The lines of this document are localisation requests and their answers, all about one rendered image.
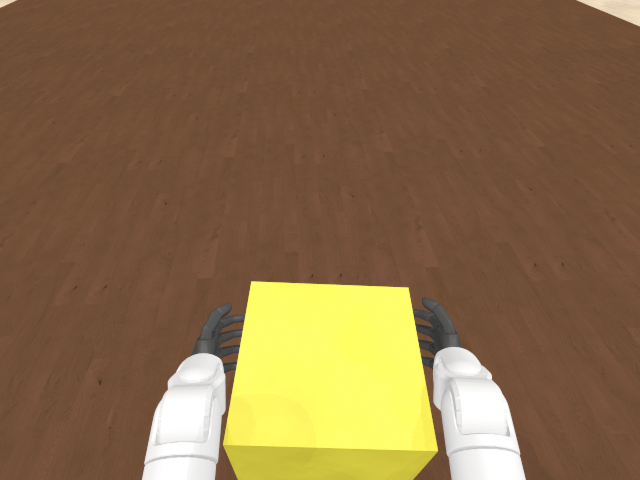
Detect robot left forearm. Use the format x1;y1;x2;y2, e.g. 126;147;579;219
142;353;226;480

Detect right robot hand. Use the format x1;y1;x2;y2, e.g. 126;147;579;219
412;297;464;369

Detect robot right forearm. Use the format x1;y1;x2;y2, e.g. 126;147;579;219
433;347;526;480

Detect carton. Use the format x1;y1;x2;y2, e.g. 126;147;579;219
223;281;438;480

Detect left robot hand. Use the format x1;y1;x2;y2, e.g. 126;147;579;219
191;303;245;373

